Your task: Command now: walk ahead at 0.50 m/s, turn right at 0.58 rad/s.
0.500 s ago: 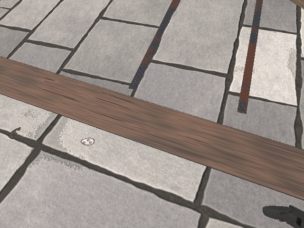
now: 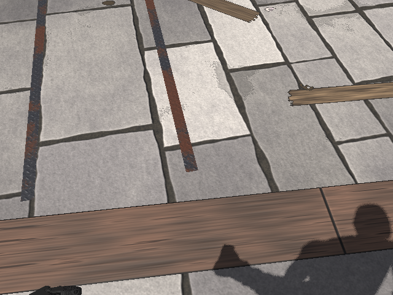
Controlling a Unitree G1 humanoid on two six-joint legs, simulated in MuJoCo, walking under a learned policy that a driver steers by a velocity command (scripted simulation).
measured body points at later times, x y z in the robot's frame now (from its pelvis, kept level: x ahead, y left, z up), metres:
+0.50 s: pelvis +0.30 -0.06 +0.00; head +0.32 -0.06 +0.45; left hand +0.32 +0.18 -0.13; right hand +0.47 -0.30 -0.10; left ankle +0.53 +0.07 -0.68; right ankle +0.19 -0.13 -0.74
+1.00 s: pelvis +0.51 -0.05 +0.00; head +0.55 -0.05 +0.45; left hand +0.61 +0.24 -0.10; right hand +0.70 -0.30 -0.09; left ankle +0.56 +0.04 -0.74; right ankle +0.59 -0.18 -0.72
